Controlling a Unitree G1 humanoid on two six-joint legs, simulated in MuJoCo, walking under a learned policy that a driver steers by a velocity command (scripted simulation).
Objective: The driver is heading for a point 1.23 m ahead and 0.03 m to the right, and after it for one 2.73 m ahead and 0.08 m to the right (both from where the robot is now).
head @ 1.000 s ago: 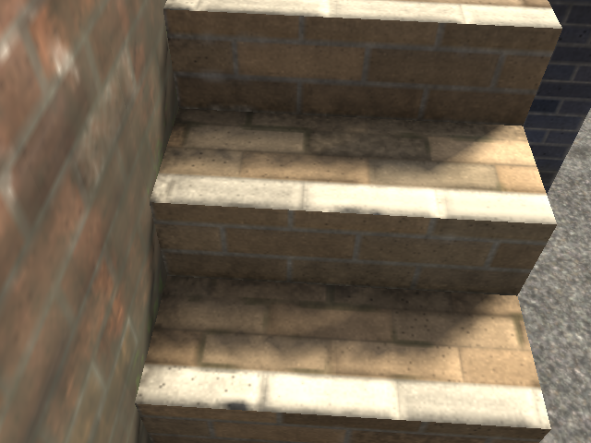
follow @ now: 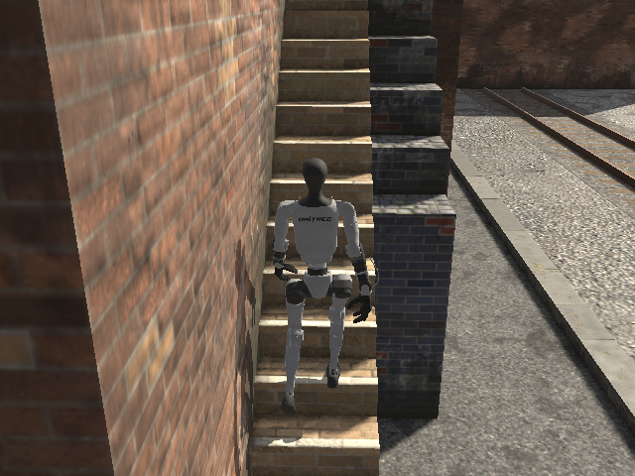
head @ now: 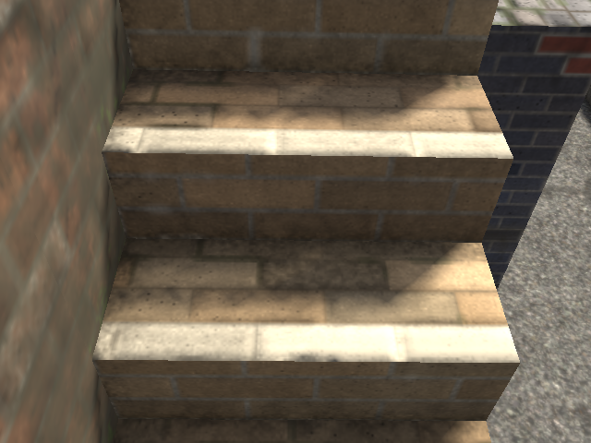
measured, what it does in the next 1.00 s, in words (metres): climbs: left foot 0.20 m higher, then right foot 0.26 m higher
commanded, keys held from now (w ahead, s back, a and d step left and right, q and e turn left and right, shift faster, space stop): w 1.00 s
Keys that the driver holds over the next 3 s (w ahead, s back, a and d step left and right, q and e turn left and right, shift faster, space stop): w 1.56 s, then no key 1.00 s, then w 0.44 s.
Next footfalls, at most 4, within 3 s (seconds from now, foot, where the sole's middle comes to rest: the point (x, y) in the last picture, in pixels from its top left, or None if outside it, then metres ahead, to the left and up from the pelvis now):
0.46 left None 0.34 0.11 -0.46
0.78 right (403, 391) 0.40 -0.13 -0.20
0.94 right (401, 343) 0.51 -0.15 -0.27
1.42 left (283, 114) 0.84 0.02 -0.07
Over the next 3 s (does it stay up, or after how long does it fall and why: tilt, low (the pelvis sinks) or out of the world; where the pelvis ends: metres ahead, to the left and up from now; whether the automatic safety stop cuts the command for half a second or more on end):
stays up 1.18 -0.05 0.91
